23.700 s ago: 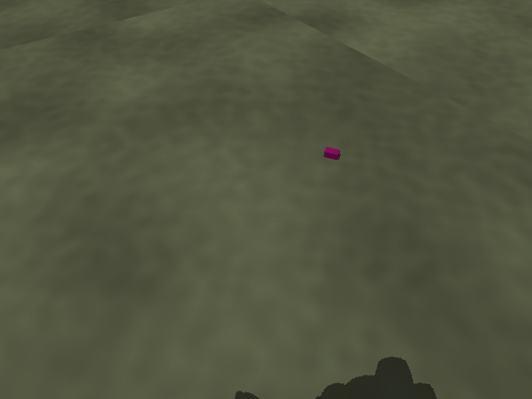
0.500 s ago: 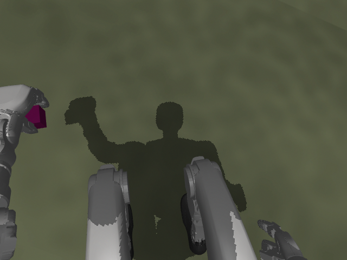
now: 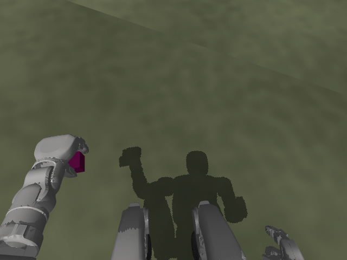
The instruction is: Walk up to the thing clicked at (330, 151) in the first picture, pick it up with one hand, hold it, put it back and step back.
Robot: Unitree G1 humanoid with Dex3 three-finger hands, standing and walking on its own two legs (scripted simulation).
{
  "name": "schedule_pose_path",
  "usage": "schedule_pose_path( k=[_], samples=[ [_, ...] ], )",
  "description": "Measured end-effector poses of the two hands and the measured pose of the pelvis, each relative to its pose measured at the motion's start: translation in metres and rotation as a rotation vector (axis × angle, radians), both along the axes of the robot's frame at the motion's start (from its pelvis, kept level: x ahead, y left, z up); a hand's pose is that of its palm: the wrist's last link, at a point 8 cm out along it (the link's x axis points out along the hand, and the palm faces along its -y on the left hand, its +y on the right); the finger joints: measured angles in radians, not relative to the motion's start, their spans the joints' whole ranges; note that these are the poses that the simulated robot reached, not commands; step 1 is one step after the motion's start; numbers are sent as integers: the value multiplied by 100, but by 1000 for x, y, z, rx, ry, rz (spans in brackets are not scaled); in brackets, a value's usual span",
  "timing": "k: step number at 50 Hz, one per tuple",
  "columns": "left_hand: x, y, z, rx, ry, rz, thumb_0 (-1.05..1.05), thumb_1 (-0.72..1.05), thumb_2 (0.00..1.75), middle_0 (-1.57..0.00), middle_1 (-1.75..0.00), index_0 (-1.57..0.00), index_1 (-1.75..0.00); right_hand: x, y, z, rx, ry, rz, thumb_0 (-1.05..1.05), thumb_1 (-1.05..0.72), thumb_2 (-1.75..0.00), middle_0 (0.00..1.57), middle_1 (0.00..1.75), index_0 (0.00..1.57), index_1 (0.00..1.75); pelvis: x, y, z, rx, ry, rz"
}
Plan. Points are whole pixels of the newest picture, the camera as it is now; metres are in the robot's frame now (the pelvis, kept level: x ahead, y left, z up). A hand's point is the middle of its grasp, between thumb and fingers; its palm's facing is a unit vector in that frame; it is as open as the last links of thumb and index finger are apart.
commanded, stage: lift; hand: left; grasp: from above
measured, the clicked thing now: (67, 163) +0.38 +0.27 -0.11
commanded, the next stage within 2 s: hold in 0.60 s
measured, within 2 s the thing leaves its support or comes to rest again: neither
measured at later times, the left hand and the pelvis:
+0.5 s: hand (58, 142) +0.37 +0.23 +0.04, palm faces -0.44 -0.08 -0.90, open 7.3 cm; pelvis +0.04 +0.00 +0.11, yaw +0 degrees
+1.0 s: hand (51, 124) +0.38 +0.22 +0.09, palm faces -0.43 -0.07 -0.90, open 7.3 cm; pelvis +0.07 +0.00 +0.15, yaw +0 degrees
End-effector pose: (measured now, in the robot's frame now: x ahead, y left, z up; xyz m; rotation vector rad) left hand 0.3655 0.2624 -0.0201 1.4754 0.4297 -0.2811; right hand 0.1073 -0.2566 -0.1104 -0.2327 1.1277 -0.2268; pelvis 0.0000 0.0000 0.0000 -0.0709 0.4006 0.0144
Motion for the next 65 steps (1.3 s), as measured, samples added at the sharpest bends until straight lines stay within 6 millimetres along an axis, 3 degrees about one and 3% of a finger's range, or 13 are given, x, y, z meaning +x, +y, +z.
schedule_pose_path(
  k=[6, 13, 26, 50, 65],
  samples=[
    [-4, -5, 41, 12, 1, 14, 0, 45, 4, -93, -24, -96, -20, 2, -3, 40, -2, -33, -21, 0, -90, -89, 20, 30, 20, 30, 11, -1, 39, 12, -58, 4],
    [-3, -17, 71, 16, 6, 12, 1, 45, 4, -92, -26, -96, -20, 4, -6, 76, -9, -48, -37, 0, -90, -90, 20, 30, 20, 30, 24, 0, 74, 23, -112, 2],
    [9, -26, 116, 19, 4, 26, 0, 44, 6, -93, -26, -96, -20, 10, -1, 113, 19, -40, -59, 0, -90, -89, 20, 30, 20, 30, 42, 2, 116, 42, -189, -9],
    [19, -37, 169, 19, -3, 3, 0, 44, 5, -95, -24, -98, -18, 64, -6, 149, 43, -124, -39, 0, -90, -89, 20, 30, 20, 29, 69, -2, 150, 62, -281, -12],
    [13, -42, 188, 20, 5, -19, 0, 43, 5, -95, -23, -98, -18, 79, -4, 160, 62, -160, -26, 1, -90, -89, 20, 30, 20, 29, 71, -4, 159, 68, -326, -16]
  ],
)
